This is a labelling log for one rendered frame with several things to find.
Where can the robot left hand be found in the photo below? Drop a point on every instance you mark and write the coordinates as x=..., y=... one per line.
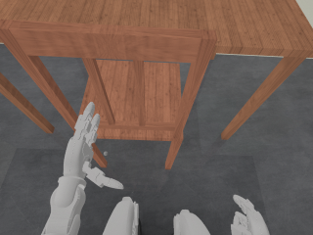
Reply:
x=79, y=148

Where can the robot thigh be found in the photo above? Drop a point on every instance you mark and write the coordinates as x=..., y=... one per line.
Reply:
x=187, y=223
x=123, y=219

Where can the robot right hand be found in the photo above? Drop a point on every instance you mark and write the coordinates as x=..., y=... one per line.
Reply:
x=251, y=224

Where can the robot right thigh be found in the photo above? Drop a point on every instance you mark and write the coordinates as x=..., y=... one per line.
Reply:
x=187, y=223

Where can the table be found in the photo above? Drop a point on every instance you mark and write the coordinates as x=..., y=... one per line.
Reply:
x=243, y=27

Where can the chair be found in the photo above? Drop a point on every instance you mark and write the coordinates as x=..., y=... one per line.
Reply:
x=135, y=100

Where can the left robot forearm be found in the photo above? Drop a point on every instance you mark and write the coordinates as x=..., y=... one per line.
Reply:
x=66, y=204

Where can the robot left thigh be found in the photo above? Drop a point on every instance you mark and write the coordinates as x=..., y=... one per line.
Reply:
x=123, y=219

